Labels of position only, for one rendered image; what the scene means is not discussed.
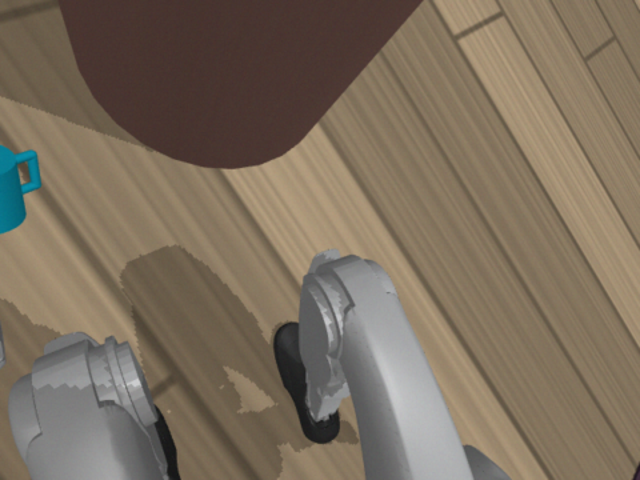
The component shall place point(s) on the mug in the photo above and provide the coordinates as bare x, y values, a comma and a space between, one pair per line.
12, 207

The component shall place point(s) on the right robot foot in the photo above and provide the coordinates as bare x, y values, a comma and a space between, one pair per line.
293, 375

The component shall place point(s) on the right robot hand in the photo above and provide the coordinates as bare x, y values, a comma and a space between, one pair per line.
482, 467

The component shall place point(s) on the left robot foot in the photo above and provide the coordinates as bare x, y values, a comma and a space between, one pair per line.
168, 446

